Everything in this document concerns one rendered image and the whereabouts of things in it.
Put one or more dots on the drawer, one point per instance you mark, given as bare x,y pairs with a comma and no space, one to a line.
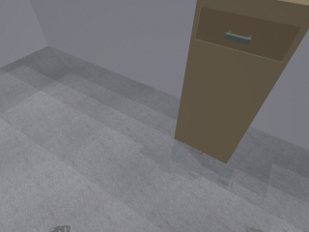
270,38

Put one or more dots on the cabinet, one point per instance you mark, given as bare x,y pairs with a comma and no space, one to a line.
224,88

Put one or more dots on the handle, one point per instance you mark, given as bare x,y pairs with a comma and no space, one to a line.
237,38

